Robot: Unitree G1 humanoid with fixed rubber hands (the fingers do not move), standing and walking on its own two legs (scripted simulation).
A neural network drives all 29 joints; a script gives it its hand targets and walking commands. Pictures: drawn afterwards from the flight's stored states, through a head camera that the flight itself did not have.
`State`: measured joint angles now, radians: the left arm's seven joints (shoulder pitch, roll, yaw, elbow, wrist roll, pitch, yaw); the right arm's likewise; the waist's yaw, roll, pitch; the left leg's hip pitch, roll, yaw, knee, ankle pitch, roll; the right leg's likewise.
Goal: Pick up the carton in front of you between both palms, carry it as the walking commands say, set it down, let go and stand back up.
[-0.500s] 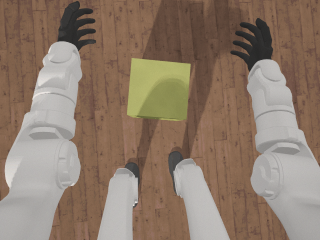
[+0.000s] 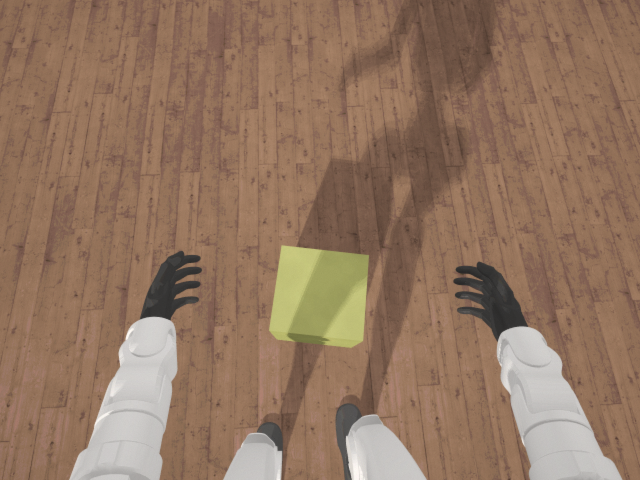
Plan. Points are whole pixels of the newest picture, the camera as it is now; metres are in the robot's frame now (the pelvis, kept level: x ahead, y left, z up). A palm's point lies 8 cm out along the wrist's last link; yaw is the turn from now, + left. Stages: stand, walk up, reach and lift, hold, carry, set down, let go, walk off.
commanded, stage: let go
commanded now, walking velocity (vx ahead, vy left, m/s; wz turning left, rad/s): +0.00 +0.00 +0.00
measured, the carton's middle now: (319, 300) +0.43 -0.03 -0.61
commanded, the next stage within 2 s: stand in 0.86 s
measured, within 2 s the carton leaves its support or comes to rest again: neither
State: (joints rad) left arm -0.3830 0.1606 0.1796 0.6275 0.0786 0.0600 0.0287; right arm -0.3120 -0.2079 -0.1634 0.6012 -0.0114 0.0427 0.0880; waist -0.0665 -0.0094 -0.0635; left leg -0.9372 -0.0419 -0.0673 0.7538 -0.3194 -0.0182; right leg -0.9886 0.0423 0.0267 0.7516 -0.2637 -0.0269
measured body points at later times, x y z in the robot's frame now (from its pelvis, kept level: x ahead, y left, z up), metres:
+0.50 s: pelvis +0.03 +0.03 +0.05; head +0.06 +0.03 +0.49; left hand +0.21 +0.26 -0.03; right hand +0.20 -0.21 -0.03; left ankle +0.00 +0.13 -0.70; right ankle +0.03 -0.10 -0.70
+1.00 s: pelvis +0.03 +0.02 +0.04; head +0.04 +0.01 +0.49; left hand +0.19 +0.28 -0.05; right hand +0.19 -0.26 -0.04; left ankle +0.00 +0.13 -0.70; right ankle +0.03 -0.10 -0.70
